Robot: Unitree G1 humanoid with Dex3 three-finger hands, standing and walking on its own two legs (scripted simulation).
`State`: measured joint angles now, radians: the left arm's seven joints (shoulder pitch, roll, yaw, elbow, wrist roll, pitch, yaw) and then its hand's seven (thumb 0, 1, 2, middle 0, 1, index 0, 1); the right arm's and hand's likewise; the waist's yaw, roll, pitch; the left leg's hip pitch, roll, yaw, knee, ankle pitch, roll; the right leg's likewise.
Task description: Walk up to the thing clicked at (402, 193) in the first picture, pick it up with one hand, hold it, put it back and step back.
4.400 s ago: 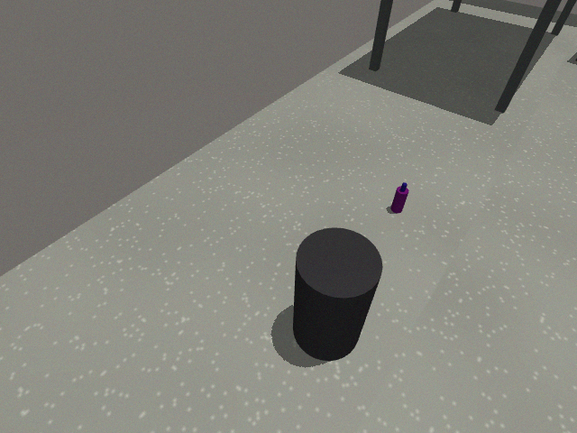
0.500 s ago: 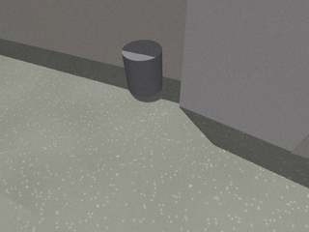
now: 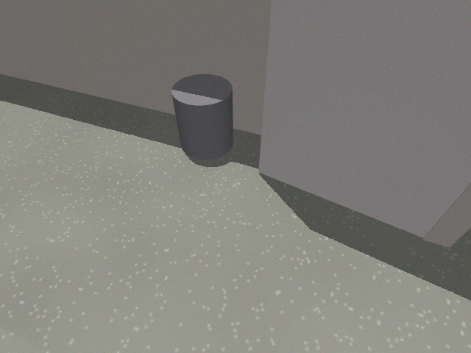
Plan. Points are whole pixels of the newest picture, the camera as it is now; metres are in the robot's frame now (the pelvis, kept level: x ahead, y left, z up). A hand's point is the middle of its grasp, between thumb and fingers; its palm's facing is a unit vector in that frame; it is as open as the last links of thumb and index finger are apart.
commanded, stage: walk up
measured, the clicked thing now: out of the picture +0.23 +1.35 -0.69
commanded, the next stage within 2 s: stand in 0.02 s
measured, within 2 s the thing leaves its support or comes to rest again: neither
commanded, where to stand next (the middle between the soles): +0.08 +0.01 m, yaw +3 degrees
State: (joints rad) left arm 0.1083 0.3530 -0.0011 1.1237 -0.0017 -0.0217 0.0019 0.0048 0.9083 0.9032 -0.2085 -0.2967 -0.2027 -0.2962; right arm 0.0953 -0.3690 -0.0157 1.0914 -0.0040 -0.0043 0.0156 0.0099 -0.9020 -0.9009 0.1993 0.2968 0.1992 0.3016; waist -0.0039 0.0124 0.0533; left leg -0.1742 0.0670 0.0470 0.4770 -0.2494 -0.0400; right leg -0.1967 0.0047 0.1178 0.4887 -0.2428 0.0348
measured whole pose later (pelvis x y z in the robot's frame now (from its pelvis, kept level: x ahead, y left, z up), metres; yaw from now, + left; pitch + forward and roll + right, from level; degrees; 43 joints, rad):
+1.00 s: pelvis +0.01 +0.01 +0.01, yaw +3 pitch -2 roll +0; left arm 0.12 0.35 0.00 1.14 0.01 -0.01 -0.01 0.00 0.91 0.90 -0.21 -0.30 -0.20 -0.30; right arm 0.09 -0.35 -0.02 1.14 -0.01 0.00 0.02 0.01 -0.90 -0.90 0.20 0.30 0.20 0.30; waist 0.00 0.00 0.05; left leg -0.15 0.04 0.01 0.36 -0.18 -0.03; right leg -0.14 -0.03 0.08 0.35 -0.18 0.05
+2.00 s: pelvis +0.01 +0.01 +0.01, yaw +3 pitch -2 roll +0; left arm 0.12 0.35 0.00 1.12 0.01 -0.01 0.00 0.00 0.91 0.90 -0.21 -0.30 -0.20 -0.30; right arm 0.10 -0.35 -0.01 1.12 -0.01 0.00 0.01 0.01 -0.90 -0.90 0.20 0.30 0.20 0.30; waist 0.00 0.00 0.05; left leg -0.12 0.04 0.00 0.35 -0.19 -0.03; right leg -0.11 -0.03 0.07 0.34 -0.20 0.05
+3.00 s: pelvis +0.07 +0.07 -0.02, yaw +19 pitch -2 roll +0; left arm 0.23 0.45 0.10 0.92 0.05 0.03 -0.05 0.01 0.91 0.90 -0.21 -0.30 -0.20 -0.30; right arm 0.30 -0.40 -0.10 0.89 -0.03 -0.03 0.04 0.01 -0.90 -0.90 0.20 0.30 0.20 0.30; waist 0.00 -0.07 0.10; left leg -0.35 0.00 0.01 0.68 -0.29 0.03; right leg -0.26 -0.11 0.00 0.98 -0.54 -0.03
